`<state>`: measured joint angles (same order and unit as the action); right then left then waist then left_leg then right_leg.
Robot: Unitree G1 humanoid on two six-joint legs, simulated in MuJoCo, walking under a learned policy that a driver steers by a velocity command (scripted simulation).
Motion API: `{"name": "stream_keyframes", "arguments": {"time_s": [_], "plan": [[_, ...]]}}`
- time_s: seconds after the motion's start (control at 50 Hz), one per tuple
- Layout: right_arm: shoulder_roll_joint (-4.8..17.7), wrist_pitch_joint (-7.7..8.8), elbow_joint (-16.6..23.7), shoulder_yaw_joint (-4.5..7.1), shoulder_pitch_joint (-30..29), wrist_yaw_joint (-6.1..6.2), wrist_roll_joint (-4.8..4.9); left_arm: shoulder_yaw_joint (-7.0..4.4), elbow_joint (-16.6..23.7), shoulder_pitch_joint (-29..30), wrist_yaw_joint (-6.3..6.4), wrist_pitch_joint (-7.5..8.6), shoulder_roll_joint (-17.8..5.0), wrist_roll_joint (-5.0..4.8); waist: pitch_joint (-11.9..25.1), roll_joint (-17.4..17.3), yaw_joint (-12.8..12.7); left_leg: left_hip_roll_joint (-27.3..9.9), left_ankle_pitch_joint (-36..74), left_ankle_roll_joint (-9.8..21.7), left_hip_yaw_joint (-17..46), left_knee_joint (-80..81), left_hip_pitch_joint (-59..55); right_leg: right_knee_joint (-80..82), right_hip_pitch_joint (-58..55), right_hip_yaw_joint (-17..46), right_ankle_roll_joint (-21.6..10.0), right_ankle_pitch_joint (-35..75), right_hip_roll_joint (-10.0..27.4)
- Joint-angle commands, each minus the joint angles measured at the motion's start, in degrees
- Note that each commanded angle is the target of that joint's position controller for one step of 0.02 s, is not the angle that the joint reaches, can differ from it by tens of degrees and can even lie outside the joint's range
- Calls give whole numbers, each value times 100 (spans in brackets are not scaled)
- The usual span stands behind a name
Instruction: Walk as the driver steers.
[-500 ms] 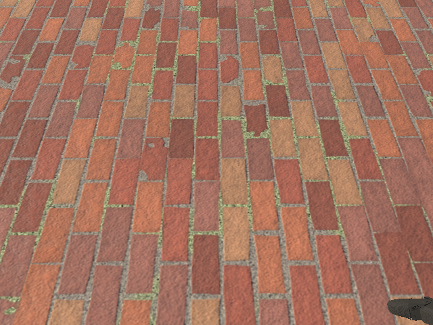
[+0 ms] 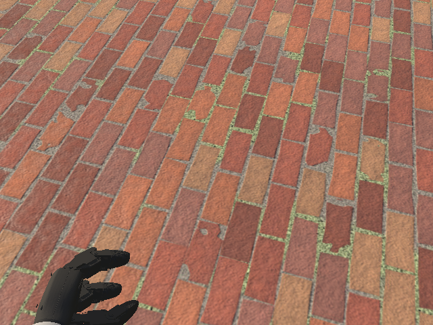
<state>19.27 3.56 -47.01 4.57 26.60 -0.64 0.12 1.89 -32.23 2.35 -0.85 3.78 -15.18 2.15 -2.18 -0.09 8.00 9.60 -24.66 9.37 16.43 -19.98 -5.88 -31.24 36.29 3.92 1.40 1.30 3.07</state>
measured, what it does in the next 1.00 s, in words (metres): walks ahead, turning right: right foot, then left foot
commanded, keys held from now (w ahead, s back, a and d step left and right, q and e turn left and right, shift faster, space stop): e+shift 0.96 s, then q+shift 0.04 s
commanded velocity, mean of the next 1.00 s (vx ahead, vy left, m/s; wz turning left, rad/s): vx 0.20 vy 0.00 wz -0.59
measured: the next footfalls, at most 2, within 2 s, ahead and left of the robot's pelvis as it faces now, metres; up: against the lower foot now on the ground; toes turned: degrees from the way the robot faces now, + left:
right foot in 0.04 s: +0.24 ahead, -0.15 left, +0.00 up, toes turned +4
left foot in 0.44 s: +0.40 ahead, +0.03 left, +0.00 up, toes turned -15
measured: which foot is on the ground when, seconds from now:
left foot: down 0.00-0.04, up 0.06-0.42, down 0.44-0.84, up 0.86-1.00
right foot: up 0.00-0.02, down 0.04-0.44, up 0.46-0.82, down 0.84-1.00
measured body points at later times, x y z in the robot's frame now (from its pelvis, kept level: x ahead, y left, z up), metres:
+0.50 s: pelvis +0.25 -0.03 +0.00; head +0.29 -0.02 +0.45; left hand +0.31 +0.25 -0.13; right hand +0.44 -0.29 -0.07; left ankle +0.36 +0.04 -0.72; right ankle +0.20 -0.15 -0.69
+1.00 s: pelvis +0.25 -0.07 +0.01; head +0.26 -0.11 +0.46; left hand +0.55 +0.06 -0.06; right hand +0.15 -0.36 -0.11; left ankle +0.37 +0.04 -0.65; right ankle +0.21 -0.13 -0.72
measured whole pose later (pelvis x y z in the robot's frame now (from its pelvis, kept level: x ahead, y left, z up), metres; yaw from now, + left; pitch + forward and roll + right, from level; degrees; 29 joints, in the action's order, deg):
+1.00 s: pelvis +0.25 -0.07 +0.01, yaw -41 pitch +1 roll +1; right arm 18.8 -2.6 -38.8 3.6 13.1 0.8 -1.8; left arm -3.7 -35.4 -11.1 -0.8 -4.4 -18.2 0.6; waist -4.0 -2.7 1.1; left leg -3.3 -22.0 -3.9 -0.6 -60.6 31.1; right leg -30.7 16.1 3.5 -3.6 -14.8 -3.9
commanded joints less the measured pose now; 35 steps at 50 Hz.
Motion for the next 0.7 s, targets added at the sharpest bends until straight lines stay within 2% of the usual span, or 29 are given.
{"name": "stream_keyframes", "arguments": {"time_s": [0.02,0.04,0.06,0.08,0.1,0.12,0.14,0.16,0.18,0.22,0.26,0.3,0.32,0.36,0.4,0.42,0.44,0.46,0.48,0.5,0.52,0.56,0.6,0.7], "plan": [[1071,107,230,233,-303,60,-28,-419,-250,-1750,172,173,-982,54,926,-187,-1230,-954,6377,-193,281,-2108,742,529,-3001,-576,-312,329,-462],[680,165,274,128,-404,70,-46,-500,-495,-2755,247,248,-1191,129,1402,-175,-1650,-756,5163,-327,56,-3524,1476,242,-4224,-120,-490,348,185],[-255,157,334,-69,694,106,217,-637,-636,-3076,206,275,-1708,298,2375,1884,-1041,268,-473,-732,-685,-6054,3432,-178,-6241,2818,-1698,3129,2396],[293,94,185,-63,738,173,15,-726,-718,-3163,63,190,-1580,25,2927,1319,-1244,192,-595,-657,-655,-6663,3987,263,-6239,4063,-2026,2613,2269],[380,77,294,-62,-105,163,-78,-632,-639,-2515,33,185,-1102,-85,1960,740,-1166,-173,-13,-690,-605,-6388,4146,560,-5316,3066,-1847,2413,1824],[395,90,458,-96,-762,110,-149,-537,-731,-2165,1,184,-738,-108,1287,345,-1135,-350,196,-738,-788,-5964,4241,687,-4615,2326,-1663,2777,1452],[392,61,598,-112,-1202,55,-236,-499,-893,-2267,0,183,-642,-154,952,285,-1157,-525,104,-758,-923,-5578,4344,772,-4274,1903,-1547,3187,1166],[309,-11,722,-139,-1290,3,-355,-468,-1074,-2403,18,180,-573,-240,697,411,-1016,-672,126,-817,-1075,-5132,4187,884,-3846,1676,-1437,3605,908],[181,-73,762,-196,-1259,-21,-373,-458,-1190,-2407,21,170,-547,-252,652,463,-846,-751,125,-892,-1154,-4764,4042,947,-3601,1602,-1425,3819,814],[13,-133,879,-298,-1314,-28,-348,-543,-1237,-2343,29,147,-824,-184,712,374,-662,-770,169,-1046,-1308,-4004,3683,1016,-3081,1461,-1463,4361,667],[-89,-177,1016,-407,-1534,0,-220,-630,-1220,-2239,41,54,-1040,-103,754,518,-593,-673,534,-1116,-1470,-3063,3149,1078,-2477,1242,-1397,4294,433],[-21,-250,1076,-445,-1750,35,-125,-688,-1138,-2137,35,-74,-1081,-125,824,726,-577,-555,1291,-1073,-1524,-2507,2515,1087,-1974,1174,-1138,3392,181],[56,-283,1110,-438,-1875,61,-109,-712,-1102,-2147,30,-136,-1082,-149,806,757,-601,-536,1537,-1059,-1488,-2324,2349,1034,-1853,1255,-1034,2915,114],[172,-293,1177,-420,-2038,133,-114,-764,-1043,-2210,33,-242,-1100,-175,715,708,-648,-533,1735,-1029,-1351,-1913,2098,831,-1733,1561,-883,2027,32],[207,-204,1149,-404,-1849,201,-147,-827,-926,-2076,60,-330,-1153,-212,575,605,-514,-596,2063,-962,-1196,-1040,1575,419,-1550,1892,-683,967,-141],[305,-126,1133,-377,-1740,241,-191,-824,-894,-2157,67,-347,-1032,-246,501,405,-523,-887,2354,-871,-1056,-571,1250,19,-1371,1874,-508,173,-368],[643,-81,1183,-301,-1499,304,-239,-750,-784,-2460,59,-330,-668,-304,830,-461,-624,-2243,3149,-579,-48,-374,618,-1065,-998,1378,-280,-1677,-660],[810,-189,1314,-273,-1564,313,-191,-702,-764,-3350,134,-386,-443,-325,1312,-1300,-1001,-3638,3995,34,1116,-284,315,-2177,-670,395,-238,-4326,-1213],[637,-286,1288,-213,-1527,321,-85,-769,-840,-3300,164,-479,-858,-140,1411,-1268,-859,-3676,3359,476,1492,-28,601,-3025,-464,-19,-184,-4021,-890],[245,-308,1335,-310,-1739,342,-60,-818,-851,-2909,141,-566,-960,-45,890,-840,-910,-3238,2683,416,999,140,1004,-3353,-338,-44,-122,-3535,-654],[41,-319,1375,-361,-2044,348,-90,-842,-846,-2681,90,-632,-915,-40,572,-677,-996,-2867,2474,286,366,291,1380,-3462,-391,-57,-14,-3147,-518],[80,-310,1372,-327,-2192,382,-157,-838,-802,-2582,-17,-762,-815,-85,448,-861,-1078,-2527,3249,269,-553,325,1726,-3818,-589,-248,163,-2789,-422],[75,-286,1316,-285,-2048,361,-177,-810,-669,-2375,-74,-821,-719,-160,555,-785,-1070,-2468,3599,265,-1030,250,1707,-3740,-670,-328,196,-2590,-371],[286,-272,1218,-130,-1751,287,-235,-689,-239,-1563,-256,-909,-535,-189,571,-901,-841,-2676,2774,197,-1636,230,1647,-2354,-999,-506,86,-2398,-112]]}}
Keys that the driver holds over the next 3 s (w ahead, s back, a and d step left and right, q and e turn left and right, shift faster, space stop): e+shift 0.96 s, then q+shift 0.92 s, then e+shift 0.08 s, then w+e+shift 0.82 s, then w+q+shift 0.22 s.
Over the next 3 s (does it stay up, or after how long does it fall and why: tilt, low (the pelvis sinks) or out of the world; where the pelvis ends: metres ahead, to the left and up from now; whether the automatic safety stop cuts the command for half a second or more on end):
stays up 0.83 -0.37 0.00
